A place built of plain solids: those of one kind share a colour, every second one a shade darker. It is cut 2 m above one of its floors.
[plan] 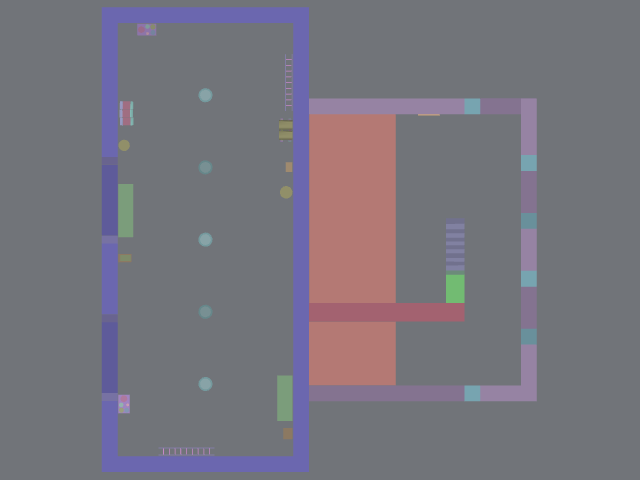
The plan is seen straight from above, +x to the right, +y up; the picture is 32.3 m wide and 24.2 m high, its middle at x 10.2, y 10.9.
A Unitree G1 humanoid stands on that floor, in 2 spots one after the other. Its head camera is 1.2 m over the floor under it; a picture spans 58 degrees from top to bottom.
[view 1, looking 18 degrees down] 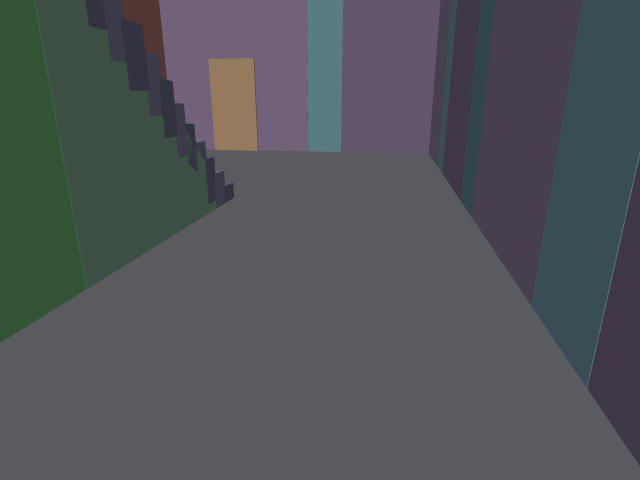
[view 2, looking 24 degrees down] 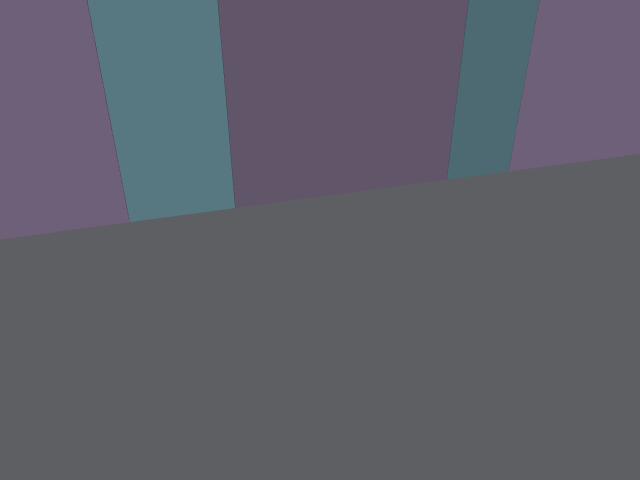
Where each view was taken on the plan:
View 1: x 19.43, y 6.78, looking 99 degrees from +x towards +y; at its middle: ground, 3.88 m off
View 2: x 16.99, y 15.05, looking -23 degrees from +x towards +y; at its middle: ground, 2.95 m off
